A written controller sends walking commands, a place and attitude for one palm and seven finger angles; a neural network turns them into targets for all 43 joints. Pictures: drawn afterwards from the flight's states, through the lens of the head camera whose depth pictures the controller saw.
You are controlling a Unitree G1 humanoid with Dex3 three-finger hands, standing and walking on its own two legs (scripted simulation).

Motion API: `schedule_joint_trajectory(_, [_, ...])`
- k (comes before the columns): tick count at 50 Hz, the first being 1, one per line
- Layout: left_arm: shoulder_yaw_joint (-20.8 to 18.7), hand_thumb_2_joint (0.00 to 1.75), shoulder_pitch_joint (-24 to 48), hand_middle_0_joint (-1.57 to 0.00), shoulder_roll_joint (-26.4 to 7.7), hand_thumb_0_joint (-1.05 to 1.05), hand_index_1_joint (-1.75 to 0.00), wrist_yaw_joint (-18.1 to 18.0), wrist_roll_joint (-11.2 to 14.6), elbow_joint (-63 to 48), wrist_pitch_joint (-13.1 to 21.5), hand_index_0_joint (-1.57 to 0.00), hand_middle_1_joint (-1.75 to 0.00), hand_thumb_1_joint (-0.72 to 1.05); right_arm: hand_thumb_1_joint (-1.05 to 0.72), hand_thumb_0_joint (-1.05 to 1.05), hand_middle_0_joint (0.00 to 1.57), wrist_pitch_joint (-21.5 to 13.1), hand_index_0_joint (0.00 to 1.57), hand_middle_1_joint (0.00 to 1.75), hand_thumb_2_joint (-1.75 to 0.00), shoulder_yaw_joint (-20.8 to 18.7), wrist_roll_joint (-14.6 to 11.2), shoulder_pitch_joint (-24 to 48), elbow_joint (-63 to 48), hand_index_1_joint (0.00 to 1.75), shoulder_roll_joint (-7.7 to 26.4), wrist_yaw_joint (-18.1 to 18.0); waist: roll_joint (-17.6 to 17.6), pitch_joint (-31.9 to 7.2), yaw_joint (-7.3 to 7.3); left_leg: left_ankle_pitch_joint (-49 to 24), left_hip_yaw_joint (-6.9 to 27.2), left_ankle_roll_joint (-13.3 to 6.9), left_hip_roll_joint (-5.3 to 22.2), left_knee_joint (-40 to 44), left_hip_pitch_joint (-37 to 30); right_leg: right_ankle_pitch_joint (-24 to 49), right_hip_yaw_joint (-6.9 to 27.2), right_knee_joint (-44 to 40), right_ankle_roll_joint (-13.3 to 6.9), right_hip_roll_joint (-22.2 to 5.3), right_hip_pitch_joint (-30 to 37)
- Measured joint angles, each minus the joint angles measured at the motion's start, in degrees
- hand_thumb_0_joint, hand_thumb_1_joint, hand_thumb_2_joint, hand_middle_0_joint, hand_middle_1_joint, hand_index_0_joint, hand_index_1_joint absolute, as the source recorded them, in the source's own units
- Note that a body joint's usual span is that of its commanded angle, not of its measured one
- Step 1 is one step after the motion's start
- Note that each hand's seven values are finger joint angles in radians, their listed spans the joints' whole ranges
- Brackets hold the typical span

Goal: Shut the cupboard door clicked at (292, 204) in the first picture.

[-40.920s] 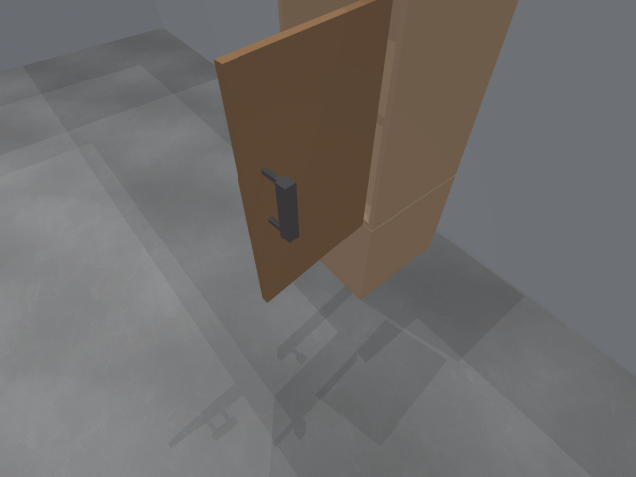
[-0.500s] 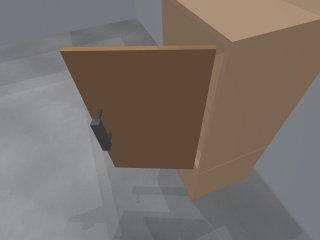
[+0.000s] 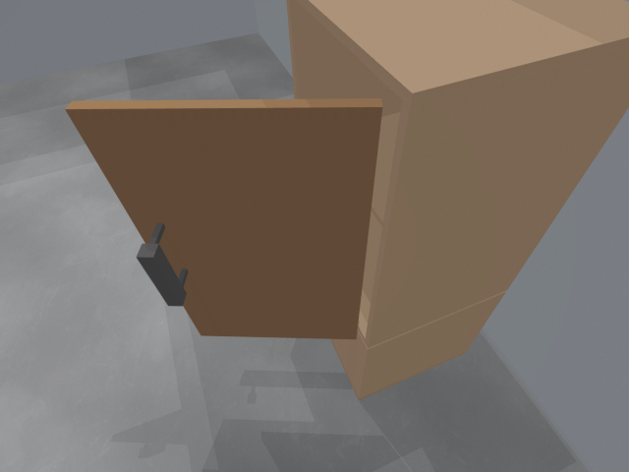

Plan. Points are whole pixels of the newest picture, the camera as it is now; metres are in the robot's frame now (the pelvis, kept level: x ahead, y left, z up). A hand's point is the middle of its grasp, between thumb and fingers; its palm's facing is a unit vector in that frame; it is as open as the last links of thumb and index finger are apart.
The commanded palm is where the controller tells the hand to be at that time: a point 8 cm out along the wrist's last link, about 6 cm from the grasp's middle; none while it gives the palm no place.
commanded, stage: come to a stop and stand still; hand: left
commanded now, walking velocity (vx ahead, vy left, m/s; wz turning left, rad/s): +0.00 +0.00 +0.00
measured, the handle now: (168, 265) +0.42 +0.26 -0.02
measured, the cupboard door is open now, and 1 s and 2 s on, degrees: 66 66 66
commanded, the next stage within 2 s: look again from close up in 0.30 s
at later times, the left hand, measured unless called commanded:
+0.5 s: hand out of the picture +0.00 +0.15 -0.17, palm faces +0.04 -0.98 -0.21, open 7.3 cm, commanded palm none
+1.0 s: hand out of the picture +0.01 +0.16 -0.17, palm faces +0.04 -0.98 -0.20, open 7.3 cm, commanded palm none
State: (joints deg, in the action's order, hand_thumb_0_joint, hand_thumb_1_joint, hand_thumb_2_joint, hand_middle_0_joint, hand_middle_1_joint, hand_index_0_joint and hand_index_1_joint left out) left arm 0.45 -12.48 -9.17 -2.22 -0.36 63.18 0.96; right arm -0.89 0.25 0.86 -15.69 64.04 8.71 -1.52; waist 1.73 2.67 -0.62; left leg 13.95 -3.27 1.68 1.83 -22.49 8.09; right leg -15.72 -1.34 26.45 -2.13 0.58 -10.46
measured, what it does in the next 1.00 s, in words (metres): stands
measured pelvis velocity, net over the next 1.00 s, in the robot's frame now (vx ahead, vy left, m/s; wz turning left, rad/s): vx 0.01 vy -0.01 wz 0.01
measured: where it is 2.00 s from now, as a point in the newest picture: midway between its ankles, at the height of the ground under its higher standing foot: outside the picture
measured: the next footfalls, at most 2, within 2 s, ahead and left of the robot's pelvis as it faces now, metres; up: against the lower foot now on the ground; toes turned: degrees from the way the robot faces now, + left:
none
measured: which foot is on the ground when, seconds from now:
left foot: down 0.00-1.00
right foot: down 0.00-1.00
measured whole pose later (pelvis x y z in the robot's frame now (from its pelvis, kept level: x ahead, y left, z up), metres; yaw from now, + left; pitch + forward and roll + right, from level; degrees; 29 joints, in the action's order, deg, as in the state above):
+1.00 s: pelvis +0.01 -0.01 +0.00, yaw +1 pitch -1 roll +1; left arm -0.1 -15.2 -8.6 -2.2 -0.4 64.5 1.1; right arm -1.0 0.2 0.8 -16.3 65.1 7.2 -2.3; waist -0.2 2.9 0.3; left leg 14.2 -2.2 2.6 3.0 -21.5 6.7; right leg -15.5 -2.4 23.9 -3.0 1.8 -8.0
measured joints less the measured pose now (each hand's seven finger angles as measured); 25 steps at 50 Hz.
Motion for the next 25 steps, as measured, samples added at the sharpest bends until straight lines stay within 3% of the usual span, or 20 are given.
schedule_joint_trajectory(25, [-0.1, 0.90, -2.9, -0.20, 0.8, 0.00, -0.30, 0.2, 0.0, 1.5, 0.2, -0.20, -0.30, 0.92, -0.91, 0.00, 0.20, 0.2, 0.19, 0.30, -0.90, -0.2, -0.1, 0.7, 0.3, 0.30, -0.2, -0.5, -1.1, 0.3, 0.94, -0.1, 1.2, 1.6, 1.8, 1.0, -1.0, 0.4, -1.3, -2.3, -1.6, 1.9, 2.0])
